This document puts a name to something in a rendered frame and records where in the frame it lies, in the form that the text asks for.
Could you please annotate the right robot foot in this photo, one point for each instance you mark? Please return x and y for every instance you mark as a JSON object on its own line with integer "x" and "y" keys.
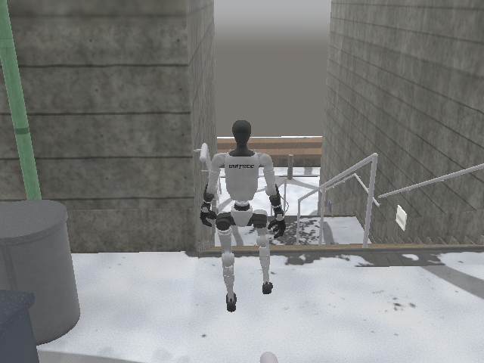
{"x": 266, "y": 288}

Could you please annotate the robot left hand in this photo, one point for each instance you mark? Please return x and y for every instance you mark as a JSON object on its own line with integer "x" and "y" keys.
{"x": 210, "y": 215}

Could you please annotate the right robot forearm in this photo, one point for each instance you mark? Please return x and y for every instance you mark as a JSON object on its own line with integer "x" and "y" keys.
{"x": 276, "y": 205}

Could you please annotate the robot right upper arm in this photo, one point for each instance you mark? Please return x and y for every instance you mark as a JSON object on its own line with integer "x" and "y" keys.
{"x": 266, "y": 161}

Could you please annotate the left robot forearm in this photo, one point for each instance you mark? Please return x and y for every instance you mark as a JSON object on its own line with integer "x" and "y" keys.
{"x": 207, "y": 200}

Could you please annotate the robot torso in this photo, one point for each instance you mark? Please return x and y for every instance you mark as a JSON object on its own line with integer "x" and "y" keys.
{"x": 241, "y": 178}

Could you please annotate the robot left upper arm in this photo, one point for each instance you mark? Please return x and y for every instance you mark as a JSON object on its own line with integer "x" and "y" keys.
{"x": 214, "y": 172}

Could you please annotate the robot right hand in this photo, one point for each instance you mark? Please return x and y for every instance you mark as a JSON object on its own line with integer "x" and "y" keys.
{"x": 281, "y": 226}

